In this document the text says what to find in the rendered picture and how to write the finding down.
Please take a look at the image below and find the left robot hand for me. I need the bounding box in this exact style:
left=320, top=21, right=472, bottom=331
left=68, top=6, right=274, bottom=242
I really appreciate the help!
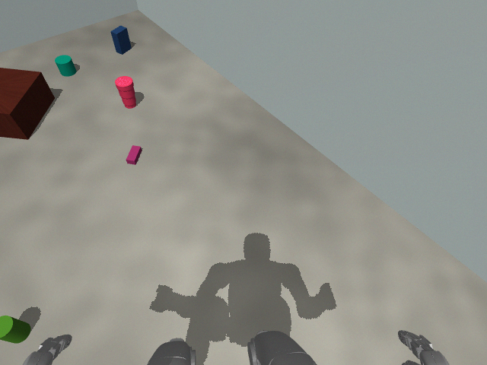
left=22, top=335, right=72, bottom=365

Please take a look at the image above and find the right robot hand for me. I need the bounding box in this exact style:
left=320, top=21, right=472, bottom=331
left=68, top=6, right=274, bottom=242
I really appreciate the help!
left=398, top=330, right=450, bottom=365

